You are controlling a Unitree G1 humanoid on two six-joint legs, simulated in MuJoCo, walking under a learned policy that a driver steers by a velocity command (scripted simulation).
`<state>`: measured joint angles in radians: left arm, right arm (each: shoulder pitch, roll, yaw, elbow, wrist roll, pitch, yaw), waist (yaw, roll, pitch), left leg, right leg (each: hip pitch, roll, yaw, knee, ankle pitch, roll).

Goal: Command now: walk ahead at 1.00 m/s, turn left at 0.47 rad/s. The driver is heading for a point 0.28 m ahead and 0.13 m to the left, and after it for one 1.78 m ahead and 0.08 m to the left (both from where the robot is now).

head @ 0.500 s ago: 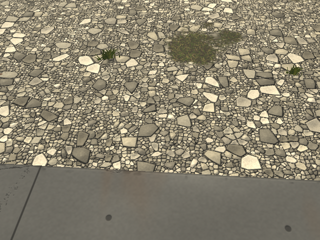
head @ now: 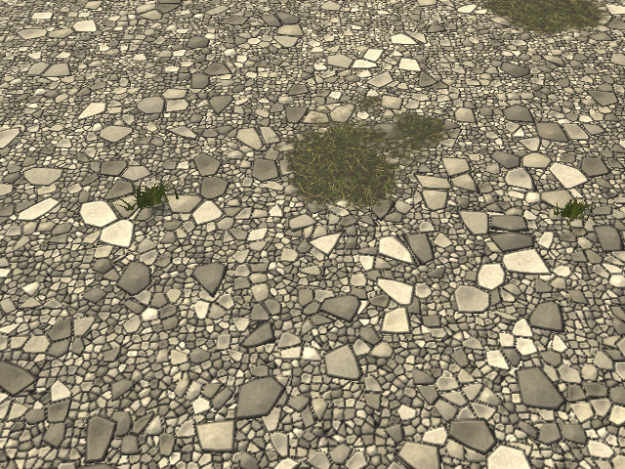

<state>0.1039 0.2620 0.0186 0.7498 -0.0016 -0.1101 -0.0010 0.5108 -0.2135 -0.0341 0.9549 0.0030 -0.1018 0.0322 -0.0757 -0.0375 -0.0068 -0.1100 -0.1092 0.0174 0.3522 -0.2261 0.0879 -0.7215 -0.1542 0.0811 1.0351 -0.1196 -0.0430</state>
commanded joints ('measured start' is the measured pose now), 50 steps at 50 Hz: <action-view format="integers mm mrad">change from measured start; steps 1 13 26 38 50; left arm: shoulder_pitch -89 235 -149 318 123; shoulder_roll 39 96 104 206 198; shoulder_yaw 0 64 50 90 109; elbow -74 -84 -155 18 -123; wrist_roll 15 4 -39 34 -26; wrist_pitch -25 -65 -11 -18 147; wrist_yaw -10 -49 -15 -60 62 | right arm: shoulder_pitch -94 -46 -221 -242 -394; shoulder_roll -137 -42 -212 -89 -92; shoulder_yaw -24 -3 -80 -32 -61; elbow -107 -238 -347 -320 -300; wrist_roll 11 38 -13 -31 -9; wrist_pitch -26 75 15 59 101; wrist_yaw -30 -39 -70 -84 -93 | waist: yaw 46 201 -29 141 101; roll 54 -291 448 -259 -110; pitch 146 -479 165 -115 -110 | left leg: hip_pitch -254 -636 30 -697 -489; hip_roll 209 53 342 40 18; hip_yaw -231 -172 -459 -138 -199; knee -238 1066 60 1110 469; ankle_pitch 74 -294 197 -389 2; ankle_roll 166 -85 140 -106 -146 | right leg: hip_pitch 92 1237 -258 950 500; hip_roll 29 -219 134 -66 115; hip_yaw -30 491 -35 367 478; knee -277 -612 -98 -567 -762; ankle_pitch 263 162 -369 1000 -232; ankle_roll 53 -129 -19 -66 -38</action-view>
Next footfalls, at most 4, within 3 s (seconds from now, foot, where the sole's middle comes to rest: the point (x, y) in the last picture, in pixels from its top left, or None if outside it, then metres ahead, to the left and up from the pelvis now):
0.20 right None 0.46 -0.17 -0.83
0.44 left None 0.43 0.06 -0.79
0.70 right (302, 393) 0.77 -0.01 -0.88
1.22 left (232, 401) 0.77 0.17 -0.88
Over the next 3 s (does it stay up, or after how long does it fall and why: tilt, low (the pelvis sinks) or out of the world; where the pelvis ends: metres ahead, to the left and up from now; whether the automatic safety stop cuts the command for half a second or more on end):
stays up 1.58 0.08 -0.13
